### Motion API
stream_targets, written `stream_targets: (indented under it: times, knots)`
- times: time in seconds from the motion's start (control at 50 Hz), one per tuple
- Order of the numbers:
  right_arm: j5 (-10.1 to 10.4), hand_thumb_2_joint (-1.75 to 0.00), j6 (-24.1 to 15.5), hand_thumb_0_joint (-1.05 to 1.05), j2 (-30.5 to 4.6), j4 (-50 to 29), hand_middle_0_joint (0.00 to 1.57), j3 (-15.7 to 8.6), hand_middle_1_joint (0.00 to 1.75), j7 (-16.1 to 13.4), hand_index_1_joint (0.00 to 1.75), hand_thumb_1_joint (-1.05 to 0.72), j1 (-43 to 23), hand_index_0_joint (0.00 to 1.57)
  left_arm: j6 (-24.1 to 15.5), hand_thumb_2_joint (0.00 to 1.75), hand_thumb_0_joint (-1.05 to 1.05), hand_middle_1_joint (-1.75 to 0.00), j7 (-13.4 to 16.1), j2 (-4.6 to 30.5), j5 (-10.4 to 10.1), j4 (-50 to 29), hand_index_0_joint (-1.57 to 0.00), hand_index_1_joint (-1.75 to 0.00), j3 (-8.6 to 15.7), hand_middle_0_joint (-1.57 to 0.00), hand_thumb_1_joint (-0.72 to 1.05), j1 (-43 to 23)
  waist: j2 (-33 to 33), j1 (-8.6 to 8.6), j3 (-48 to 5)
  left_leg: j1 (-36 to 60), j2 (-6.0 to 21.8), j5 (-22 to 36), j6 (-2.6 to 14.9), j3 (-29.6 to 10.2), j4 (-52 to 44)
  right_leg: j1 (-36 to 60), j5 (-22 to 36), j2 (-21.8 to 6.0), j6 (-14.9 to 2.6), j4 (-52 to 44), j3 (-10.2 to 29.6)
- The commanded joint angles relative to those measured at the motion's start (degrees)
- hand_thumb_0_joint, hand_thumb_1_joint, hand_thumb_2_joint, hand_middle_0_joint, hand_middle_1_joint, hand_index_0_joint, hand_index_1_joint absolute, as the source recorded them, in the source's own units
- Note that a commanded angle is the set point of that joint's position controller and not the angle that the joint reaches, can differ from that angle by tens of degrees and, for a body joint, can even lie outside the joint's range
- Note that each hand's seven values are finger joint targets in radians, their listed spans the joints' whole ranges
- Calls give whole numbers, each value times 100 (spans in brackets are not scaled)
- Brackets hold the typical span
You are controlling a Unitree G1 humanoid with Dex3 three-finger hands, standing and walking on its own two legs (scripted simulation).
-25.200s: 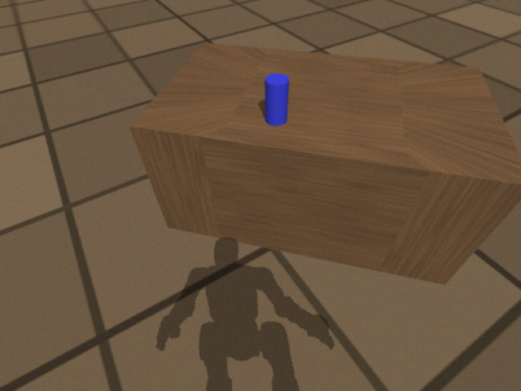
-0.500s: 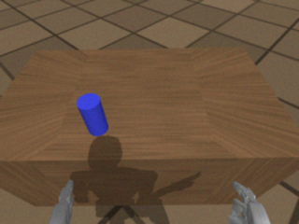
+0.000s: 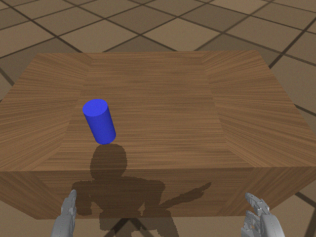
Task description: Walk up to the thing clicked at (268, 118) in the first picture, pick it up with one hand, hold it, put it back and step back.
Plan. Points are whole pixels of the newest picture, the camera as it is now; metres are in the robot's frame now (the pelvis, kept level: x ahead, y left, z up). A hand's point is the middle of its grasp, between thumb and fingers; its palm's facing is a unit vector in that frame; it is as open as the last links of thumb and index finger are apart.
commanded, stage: home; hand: left
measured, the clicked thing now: (100, 122) +0.50 +0.21 -0.04
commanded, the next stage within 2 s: stand in 0.80 s
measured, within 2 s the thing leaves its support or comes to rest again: neither
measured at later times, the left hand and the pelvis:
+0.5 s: hand (88, 233) +0.17 +0.18 -0.04, palm faces +0.14 -0.95 -0.26, open 17.5 cm; pelvis +0.00 +0.00 +0.00, yaw +0 degrees
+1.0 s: hand out of the picture +0.05 +0.25 -0.11, palm faces -0.01 -0.93 -0.36, open 17.1 cm; pelvis -0.01 +0.00 +0.04, yaw +1 degrees
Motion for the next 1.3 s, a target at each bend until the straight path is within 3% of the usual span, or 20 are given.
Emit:
stream_targets:
  times: [0.0, 0.2, 0.22, 0.26, 0.34, 0.36, 0.46, 0.48, 0.5, 0.52, 0.58, 0.66, 0.78, 0.88, 0.94, 1.02, 1.1, 1.18, 1.24, 1.28]
  knots:
    - [-45, -90, -296, 0, -546, -1122, 20, -307, 30, -21, 30, -90, -83, 20, -331, 5, 0, -5, 61, 592, 41, -1174, -5, -5, 337, -5, -56, -132, 106, 60, -488, 741, -69, 1030, 71, 119, -940, 128, 1167, 146, -121, -925, -318]
    - [-46, -90, -283, 0, -556, -1078, 20, -330, 30, -12, 30, -90, -44, 20, -322, 6, 0, -5, 48, 557, 45, -1179, -5, -5, 268, -5, -54, -152, 104, 16, -539, 815, -73, 1296, 72, 146, -868, 152, 1456, 137, -105, -867, -298]
    - [-1, -90, -321, 0, -847, 362, 20, -332, 30, -86, 30, -90, -559, 20, -273, 6, 0, -6, 169, 719, 58, -1305, -5, -6, 497, -5, -54, 152, 78, 15, -542, 869, -60, 1210, 73, -18, -827, 242, 1435, 245, -114, -938, -347]
    - [21, -90, -459, 0, -770, 149, 20, -258, 30, -120, 30, -90, -646, 20, -155, 6, 0, -6, 160, 385, 49, -1047, -5, -6, 171, -5, -54, 429, -35, -58, -415, 825, -79, 1215, 111, 30, -813, 294, 1508, 213, -97, -1054, -318]
    - [8, -90, -568, 0, -794, 632, 20, -276, 30, -193, 30, -90, -802, 20, -119, 6, 0, -6, 276, 722, 66, -1402, -5, -6, 370, -5, -55, 19, 191, -59, -422, 873, -67, 1218, 107, 66, -814, 275, 1509, 191, -102, -1074, -303]
    - [-6, -90, -602, 0, -777, 742, 20, -275, 30, -197, 30, -90, -877, 20, -96, 5, 0, -5, 274, 578, 78, -1243, -5, -5, 257, -5, -55, 117, 201, -133, -367, 933, -45, 1279, 104, 60, -817, 275, 1571, 210, -97, -1080, -323]
    - [-13, -90, -780, 0, -785, 1103, 20, -274, 30, -246, 30, -90, -1080, 20, 13, 3, 0, -5, 326, 617, 71, -1419, -4, -5, 251, -4, -59, -16, 136, -145, -492, 1060, -22, 1493, 114, 7, -806, 389, 1761, 210, -102, -1073, -363]
    - [-27, -90, -806, 0, -764, 1200, 20, -255, 30, -255, 30, -90, -1125, 20, 47, 3, 0, -5, 336, 598, 77, -1299, -4, -5, 243, -4, -60, 11, 238, -113, -416, 1026, -29, 1430, 105, 3, -833, 348, 1680, 206, -110, -1073, -372]
    - [-788, -90, -841, 0, -1534, 2608, 20, -470, 30, 2, 30, -90, -1478, 20, -102, 3, 0, -5, 47, 1557, 873, 712, -4, -5, 530, -4, -60, -811, 86, -61, 331, 1577, 122, 1723, 382, -390, -1058, 871, 1688, -189, -439, -1255, 3]
    - [-834, -90, -864, 0, -1538, 2862, 20, -528, 30, 129, 30, -90, -1423, 20, -185, 6, 0, -6, -104, 1623, 847, 1291, -5, -6, 615, -5, -54, -649, -57, -74, -1, 1719, 96, 1799, 480, -322, -973, 1073, 1865, -264, -513, -1308, 201]
    - [-654, -90, -947, 0, -1524, 3101, 20, -468, 30, 338, 30, -90, -1704, 20, -321, 6, 0, -6, -277, 1580, 673, 1720, -5, -6, 449, -5, -54, -800, -73, 1, 118, 1672, 102, 1835, 559, -502, -1191, 1185, 1717, -273, -628, -1393, 325]
    - [-429, -90, -991, 0, -1560, 3614, 20, -524, 30, 492, 30, -90, -1740, 20, -365, 5, 0, -5, -388, 1636, 456, 2459, -5, -5, 427, -5, -56, -1089, -140, 28, 17, 1810, 118, 1563, 531, -592, -1352, 1441, 1832, -297, -547, -1593, 439]
    - [-438, -90, -982, 0, -1566, 4254, 20, -516, 30, 496, 30, -90, -1803, 20, -375, 5, 0, -5, -374, 1808, 465, 3361, -5, -5, 438, -5, -56, -1391, -142, -43, 464, 2017, 138, 1336, 520, -614, -1741, 1448, 1507, -383, -540, -2144, 572]
    - [-425, -90, -958, 0, -1741, 4727, 20, -499, 30, 489, 30, -90, -1910, 20, -343, 5, 0, -5, -384, 1813, 398, 4043, -5, -5, 411, -5, -56, -1272, 252, 76, 754, 2040, 349, 716, 544, -978, -2502, 1757, 1252, -261, -478, -2400, 357]
    - [-393, -90, -955, 0, -1732, 4993, 20, -453, 30, 474, 30, -90, -1848, 20, -344, 29, 0, -29, -400, 1878, 369, 4361, -20, -29, 389, -20, -32, -1335, 141, -1, 703, 2342, 287, 1083, 462, -821, -2570, 1896, 1572, -360, -459, -2711, 433]
    - [-376, -90, -955, 0, -1732, 5351, 20, -393, 30, 449, 30, -90, -1779, 20, -332, 61, 0, -30, -375, 1899, 315, 4733, -20, -30, 357, -20, 0, -1442, 103, -44, 591, 2735, 360, 1983, 405, -736, -2751, 2271, 2165, -443, -378, -2933, 393]
    - [-341, -90, -954, 0, -1807, 5628, 20, -342, 30, 433, 30, -90, -1838, 20, -298, 90, 0, -30, -371, 1896, 278, 5066, -20, -30, 309, -20, 32, -1491, 125, -10, 678, 2872, 408, 2201, 353, -736, -3042, 2535, 2266, -453, -304, -3200, 327]
    - [-318, -90, -917, 0, -1832, 5809, 20, -324, 30, 431, 30, -90, -2037, 20, -251, 90, 0, -30, -404, 1874, 301, 5336, -20, -30, 274, -20, 64, -1621, 141, -5, 992, 2800, 422, 1217, 295, -817, -3487, 2479, 1503, -445, -300, -3589, 294]
    - [-296, -90, -925, 0, -1815, 5932, 20, -307, 30, 450, 30, -90, -2069, 20, -271, 90, 0, -30, -416, 1842, 305, 5494, -20, -30, 246, -20, 88, -1688, 49, -12, 1041, 2850, 408, 1395, 283, -784, -3570, 2617, 1634, -514, -269, -3764, 337]
    - [-290, -90, -925, 0, -1819, 6004, 20, -311, 30, 451, 30, -90, -2077, 20, -280, 90, 0, -30, -418, 1857, 299, 5588, -20, -30, 251, -20, 90, -1723, 16, -14, 1023, 2907, 400, 1440, 270, -759, -3600, 2678, 1646, -523, -234, -3873, 320]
